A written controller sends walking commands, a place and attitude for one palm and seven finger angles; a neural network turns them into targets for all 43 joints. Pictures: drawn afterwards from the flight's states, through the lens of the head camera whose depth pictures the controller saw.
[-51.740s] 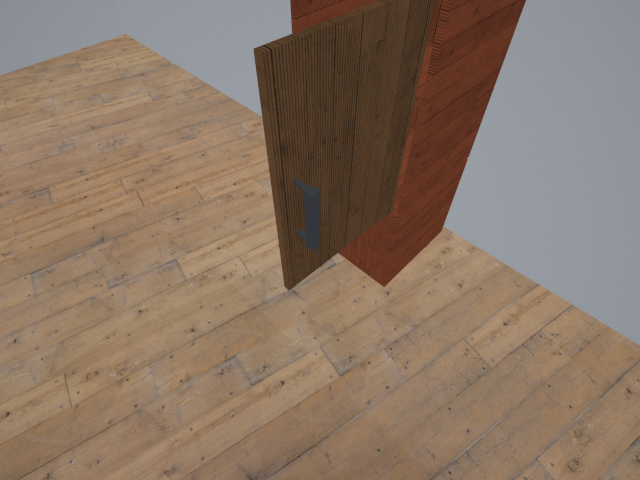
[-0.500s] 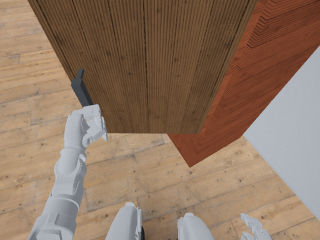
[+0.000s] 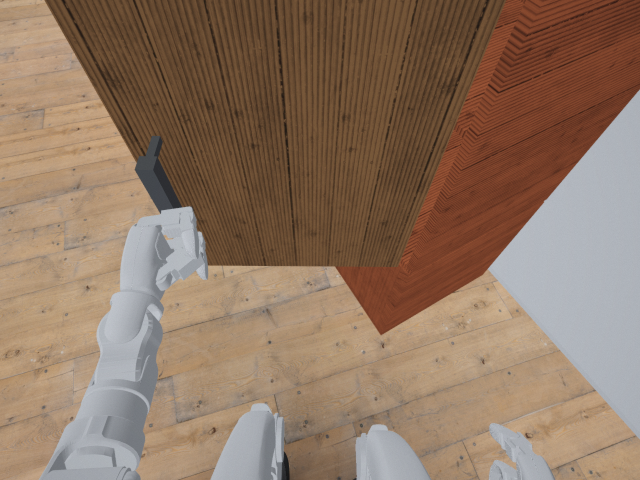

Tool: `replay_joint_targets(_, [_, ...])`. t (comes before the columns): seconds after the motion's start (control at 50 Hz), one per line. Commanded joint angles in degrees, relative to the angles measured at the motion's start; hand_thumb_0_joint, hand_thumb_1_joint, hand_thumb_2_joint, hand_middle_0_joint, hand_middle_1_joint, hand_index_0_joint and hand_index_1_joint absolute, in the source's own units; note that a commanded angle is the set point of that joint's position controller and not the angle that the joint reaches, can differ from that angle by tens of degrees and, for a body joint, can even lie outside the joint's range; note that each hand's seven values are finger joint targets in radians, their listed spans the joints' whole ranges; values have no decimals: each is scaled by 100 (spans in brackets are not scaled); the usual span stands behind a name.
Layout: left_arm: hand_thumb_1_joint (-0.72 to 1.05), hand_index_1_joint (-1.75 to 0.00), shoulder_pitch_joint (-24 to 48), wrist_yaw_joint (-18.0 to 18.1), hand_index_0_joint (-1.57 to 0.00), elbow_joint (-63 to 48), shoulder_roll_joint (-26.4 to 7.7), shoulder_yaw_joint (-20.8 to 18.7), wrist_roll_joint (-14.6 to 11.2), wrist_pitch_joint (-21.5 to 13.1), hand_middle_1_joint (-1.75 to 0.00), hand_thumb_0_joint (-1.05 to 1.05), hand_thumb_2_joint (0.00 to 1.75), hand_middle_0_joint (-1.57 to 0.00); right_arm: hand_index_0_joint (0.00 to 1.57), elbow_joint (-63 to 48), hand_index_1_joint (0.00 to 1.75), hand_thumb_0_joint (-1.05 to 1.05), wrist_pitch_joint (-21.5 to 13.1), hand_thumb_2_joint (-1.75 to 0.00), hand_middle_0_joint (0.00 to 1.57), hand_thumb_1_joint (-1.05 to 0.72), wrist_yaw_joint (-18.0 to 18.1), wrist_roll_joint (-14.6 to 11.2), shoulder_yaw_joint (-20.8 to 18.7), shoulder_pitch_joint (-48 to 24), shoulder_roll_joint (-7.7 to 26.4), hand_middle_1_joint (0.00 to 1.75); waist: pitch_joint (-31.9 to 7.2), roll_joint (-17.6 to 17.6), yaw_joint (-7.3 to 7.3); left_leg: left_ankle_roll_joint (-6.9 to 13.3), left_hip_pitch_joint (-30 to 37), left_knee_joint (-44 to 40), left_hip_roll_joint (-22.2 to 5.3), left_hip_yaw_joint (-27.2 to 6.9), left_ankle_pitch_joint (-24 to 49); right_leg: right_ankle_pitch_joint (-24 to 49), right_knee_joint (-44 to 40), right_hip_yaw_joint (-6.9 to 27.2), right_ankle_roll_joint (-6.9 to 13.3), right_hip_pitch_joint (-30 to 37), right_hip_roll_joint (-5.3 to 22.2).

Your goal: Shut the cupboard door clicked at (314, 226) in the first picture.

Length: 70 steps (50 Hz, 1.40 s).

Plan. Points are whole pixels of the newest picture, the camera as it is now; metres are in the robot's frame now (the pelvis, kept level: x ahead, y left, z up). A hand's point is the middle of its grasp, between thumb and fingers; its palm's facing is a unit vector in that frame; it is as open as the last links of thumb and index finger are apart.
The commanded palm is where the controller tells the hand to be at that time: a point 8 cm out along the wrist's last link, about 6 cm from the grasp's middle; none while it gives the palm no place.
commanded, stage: push the door shut along its arc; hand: left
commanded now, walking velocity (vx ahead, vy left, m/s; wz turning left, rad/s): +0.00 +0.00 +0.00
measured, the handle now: (171, 193) +0.47 +0.22 +0.03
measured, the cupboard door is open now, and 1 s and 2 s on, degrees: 60 47 31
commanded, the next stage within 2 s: pull the fist back off the door in 1.80 s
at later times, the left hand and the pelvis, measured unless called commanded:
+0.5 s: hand (199, 209) +0.44 +0.18 +0.04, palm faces -0.12 -0.99 -0.03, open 3.1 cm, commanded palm +0.44 +0.21 +0.04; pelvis -0.01 +0.02 -0.01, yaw +0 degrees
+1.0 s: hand (238, 175) +0.50 +0.13 +0.04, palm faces -0.28 -0.96 -0.05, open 3.1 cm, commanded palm +0.50 +0.17 +0.04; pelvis -0.01 +0.02 -0.03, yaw -2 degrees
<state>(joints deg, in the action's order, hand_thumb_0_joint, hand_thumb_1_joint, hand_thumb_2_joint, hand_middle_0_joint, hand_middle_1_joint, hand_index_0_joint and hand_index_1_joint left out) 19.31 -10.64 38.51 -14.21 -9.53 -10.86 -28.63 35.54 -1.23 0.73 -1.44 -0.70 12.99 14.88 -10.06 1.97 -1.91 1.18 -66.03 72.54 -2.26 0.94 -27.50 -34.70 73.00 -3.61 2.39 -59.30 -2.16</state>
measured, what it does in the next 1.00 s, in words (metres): stands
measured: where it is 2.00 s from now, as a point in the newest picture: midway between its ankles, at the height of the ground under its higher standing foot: outside the picture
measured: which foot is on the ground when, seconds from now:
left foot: down 0.00-1.00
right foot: down 0.00-1.00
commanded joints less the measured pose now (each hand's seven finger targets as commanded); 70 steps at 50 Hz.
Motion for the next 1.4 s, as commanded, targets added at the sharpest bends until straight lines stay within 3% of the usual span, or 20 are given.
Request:
replay_joint_targets(0.0, [90, -150, 2194, -71, -130, -1213, -981, -291, -138, -278, -150, 0, 90, -130, 20, -581, 30, 0, -211, -90, 20, -90, 76, -36, -246, 328, 806, 30, -2217, 17, -190, 76, 2047, -767, 90, -336, 1130, 1882, -1228, 494, -126, 711, 49])
replay_joint_targets(0.06, [90, -150, 2631, -17, -130, -980, -1294, -556, -92, -437, -150, 0, 90, -130, 20, -475, 30, 0, -240, -90, 20, -90, 115, -2, -236, 396, 837, 30, -2221, -146, -253, 86, 1951, -650, 70, -368, 1099, 1817, -1167, 505, -126, 617, 25])
replay_joint_targets(0.1, [90, -150, 3020, -63, -130, -715, -1294, -485, -20, -524, -150, 0, 90, -130, 20, -385, 30, 0, -265, -90, 20, -90, 115, 7, -225, 414, 821, 30, -2162, -30, -325, 79, 1882, -595, 65, -391, 985, 1658, -1124, 504, -119, 443, 17])
replay_joint_targets(0.12, [90, -150, 2976, -121, -130, -477, -1192, -386, 10, -507, -150, 0, 90, -130, 20, -381, 30, 0, -266, -90, 20, -90, 93, 10, -216, 443, 823, 30, -2103, 40, -320, 71, 1876, -609, 77, -392, 929, 1567, -1137, 486, -107, 379, 12])
replay_joint_targets(0.18, [90, -150, 2967, -332, -130, 86, -1436, -532, 25, -341, -150, 0, 90, -130, 20, -373, 30, 0, -219, -90, 20, -90, 70, -7, -208, 524, 886, 30, -2187, 112, -279, 64, 1819, -589, 70, -394, 944, 1563, -1124, 503, -88, 368, 11])
replay_joint_targets(0.28, [90, -150, 3400, -636, -130, 390, -1436, -490, -51, -98, -150, 0, 90, -130, 20, -386, 30, 0, -142, -90, 20, -90, 43, -50, -218, 677, 948, 30, -2349, 104, -358, 76, 2005, -594, 52, -486, 1130, 1665, -1067, 400, -66, 239, -7])
replay_joint_targets(0.34, [90, -150, 3903, -731, -130, 431, -1249, -317, -79, -86, -150, 0, 90, -130, 20, -333, 30, 0, -159, -90, 20, -90, 31, -47, -241, 803, 971, 30, -2388, 238, -501, 87, 2239, -585, 40, -593, 1182, 1569, -1019, 307, -43, -98, -23])
replay_joint_targets(0.42, [90, -150, 4350, -758, -130, 847, -1272, -282, 7, -108, -150, 0, 90, -130, 20, -237, 30, 0, -131, -90, 20, -90, 18, -53, -255, 894, 1010, 30, -2124, 18, -657, 102, 2127, -596, 16, -675, 849, 1198, -1064, 265, -45, -427, -36])
replay_joint_targets(0.54, [90, -150, 5073, -825, -130, 1009, -1544, -330, 160, -218, -150, 0, 90, -130, 20, -132, 30, 0, -142, -90, 20, -90, -4, 7, -267, 1107, 1091, 30, -2565, 403, -726, 83, 2441, -535, 1, -830, 931, 1138, -895, 204, 9, -753, -55])
replay_joint_targets(0.58, [90, -150, 5119, -881, -130, 1067, -1334, -149, 178, -198, -150, 0, 90, -130, 20, -126, 30, 0, -140, -90, 20, -90, -37, -3, -272, 1108, 1079, 30, -2682, 639, -734, 44, 2690, -605, -12, -907, 922, 1111, -877, 165, 23, -926, -49])
replay_joint_targets(0.66, [90, -150, 5630, -900, -130, 1321, -1634, -285, 200, -121, -150, 0, 90, -130, 20, -71, 30, 0, -133, -90, 20, -90, -32, -3, -237, 1176, 1157, 30, -2443, 601, -866, 45, 2553, -642, -45, -1017, 606, 939, -864, 140, 29, -1153, -65])
replay_joint_targets(0.72, [90, -150, 6092, -862, -130, 1419, -1584, -173, 277, -85, -150, 0, 90, -130, 20, -20, 30, 0, -171, -90, 20, -90, -30, 16, -226, 1232, 1170, 30, -2457, 619, -1029, 67, 2510, -590, -52, -1068, 423, 859, -837, 139, 21, -1328, -67])
replay_joint_targets(0.76, [90, -150, 6169, -863, -130, 1369, -1778, -332, 289, -123, -150, 0, 90, -130, 20, -21, 30, 0, -200, -90, 20, -90, -44, 43, -224, 1301, 1199, 30, -2760, 760, -963, 43, 2734, -554, -68, -1129, 719, 977, -749, 110, 44, -1348, -73])
replay_joint_targets(0.9, [90, -150, 6504, -907, -130, 1742, -2030, -440, 408, 16, -150, 0, 90, -130, 20, -10, 30, 0, -188, -90, 20, -90, -83, 56, -177, 1428, 1221, 30, -2763, 747, -1106, 76, 2461, -370, -93, -1083, 806, 998, -708, 134, 36, -1419, -114])
replay_joint_targets(0.98, [90, -150, 6632, -930, -130, 1818, -2362, -698, 472, 114, -150, 0, 90, -130, 20, -28, 30, 0, -168, -90, 20, -90, -114, 85, -145, 1533, 1210, 30, -2986, 953, -1038, 71, 2409, -220, -94, -1011, 1191, 1167, -620, 141, 54, -1288, -137])
replay_joint_targets(1.1, [90, -150, 6537, -1052, -130, 2035, -2755, -991, 569, 335, -150, 0, 90, -130, 20, -123, 30, 0, -83, -90, 20, -90, -151, 81, -104, 1650, 1192, 30, -2969, 731, -1056, 133, 1880, 11, -94, -815, 1514, 1446, -591, 224, 9, -959, -184])
replay_joint_targets(1.16, [90, -150, 6866, -1153, -130, 2050, -2421, -655, 596, 388, -150, 0, 90, -130, 20, -60, 30, 0, -73, -90, 20, -90, -149, 78, -125, 1699, 1172, 30, -2900, 708, -1233, 150, 1955, 76, -110, -849, 1529, 1464, -605, 218, -8, -1178, -198])
replay_joint_targets(1.22, [90, -150, 7042, -1262, -130, 2053, -2542, -696, 551, 502, -150, 0, 90, -130, 20, -40, 30, 0, -83, -90, 20, -90, -118, 67, -129, 1731, 1195, 30, -2908, 557, -1305, 199, 1652, 165, -81, -758, 1359, 1427, -683, 300, -23, -979, -213])
replay_joint_targets(1.32, [90, -150, 7656, -1444, -130, 2151, -2747, -645, 548, 644, -150, 0, 90, -130, 20, 102, 30, 0, -176, -90, 20, -90, -36, 69, -76, 1772, 1198, 30, -2966, 751, -1423, 236, 1495, 355, -78, -742, 1347, 1403, -628, 336, -17, -1072, -222])
replay_joint_targets(1.38, [90, -150, 7895, -1532, -130, 2163, -2582, -457, 538, 718, -150, 0, 90, -130, 20, 170, 30, 0, -262, -90, 20, -90, -21, 83, -68, 1772, 1207, 30, -3097, 1048, -1460, 219, 1771, 409, -80, -803, 1441, 1373, -573, 268, 8, -1367, -237])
